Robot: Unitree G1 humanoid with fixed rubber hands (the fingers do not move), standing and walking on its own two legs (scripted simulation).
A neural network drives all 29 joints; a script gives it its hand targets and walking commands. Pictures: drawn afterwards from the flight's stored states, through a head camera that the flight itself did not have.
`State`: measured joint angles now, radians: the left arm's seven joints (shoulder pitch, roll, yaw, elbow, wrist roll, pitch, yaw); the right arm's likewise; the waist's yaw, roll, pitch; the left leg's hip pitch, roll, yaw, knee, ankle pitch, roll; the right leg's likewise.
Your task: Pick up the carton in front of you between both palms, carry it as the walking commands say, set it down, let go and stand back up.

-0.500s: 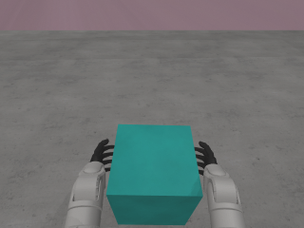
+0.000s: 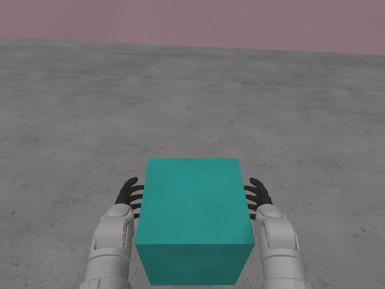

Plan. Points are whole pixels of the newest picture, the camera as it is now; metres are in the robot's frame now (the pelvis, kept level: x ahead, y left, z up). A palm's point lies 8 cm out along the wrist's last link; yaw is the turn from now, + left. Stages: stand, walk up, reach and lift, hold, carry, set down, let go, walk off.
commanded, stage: hold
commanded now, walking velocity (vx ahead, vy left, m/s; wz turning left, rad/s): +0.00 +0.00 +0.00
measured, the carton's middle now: (193, 223) +0.31 +0.00 -0.04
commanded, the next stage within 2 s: set down in 0.28 s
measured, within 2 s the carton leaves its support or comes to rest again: neither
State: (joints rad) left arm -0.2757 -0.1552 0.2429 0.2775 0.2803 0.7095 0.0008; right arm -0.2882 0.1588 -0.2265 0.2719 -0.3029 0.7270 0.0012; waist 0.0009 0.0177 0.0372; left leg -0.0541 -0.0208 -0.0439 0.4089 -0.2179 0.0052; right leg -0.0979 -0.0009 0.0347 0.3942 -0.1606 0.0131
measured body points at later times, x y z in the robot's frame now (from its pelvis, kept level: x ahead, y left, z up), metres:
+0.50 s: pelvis +0.00 -0.03 +0.00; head -0.03 -0.04 +0.45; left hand +0.32 +0.13 +0.03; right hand +0.33 -0.18 +0.03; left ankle +0.01 +0.12 -0.74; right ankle +0.05 -0.13 -0.74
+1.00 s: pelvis -0.02 +0.00 -0.08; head +0.20 -0.02 +0.31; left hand +0.39 +0.10 -0.17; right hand +0.37 -0.20 -0.17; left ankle +0.02 +0.12 -0.74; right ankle +0.05 -0.13 -0.74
